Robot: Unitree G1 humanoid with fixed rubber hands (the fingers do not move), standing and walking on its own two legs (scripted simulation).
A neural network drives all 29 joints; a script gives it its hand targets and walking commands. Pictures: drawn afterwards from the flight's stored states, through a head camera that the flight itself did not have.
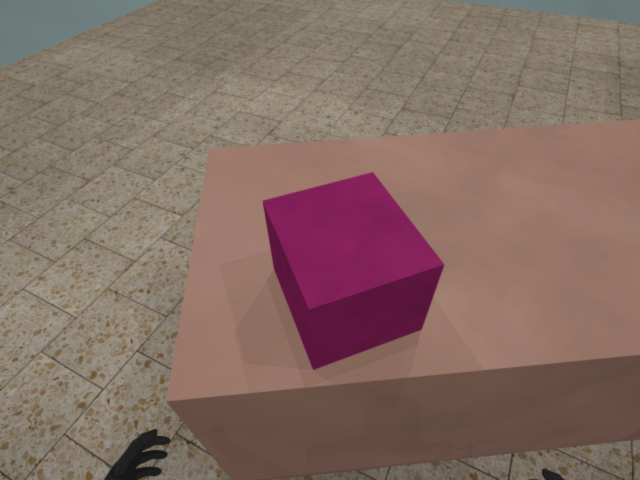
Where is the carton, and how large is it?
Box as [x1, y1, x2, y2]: [263, 172, 443, 369]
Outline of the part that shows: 372,172 263,200 274,269 313,369 421,329 443,266 443,263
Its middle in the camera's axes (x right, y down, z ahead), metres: +0.04 +0.04 +0.67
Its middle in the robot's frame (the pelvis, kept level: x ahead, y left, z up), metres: +0.48 +0.00 -0.05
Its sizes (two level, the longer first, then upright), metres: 0.231 0.206 0.184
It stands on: a pedestal, 0.61 m high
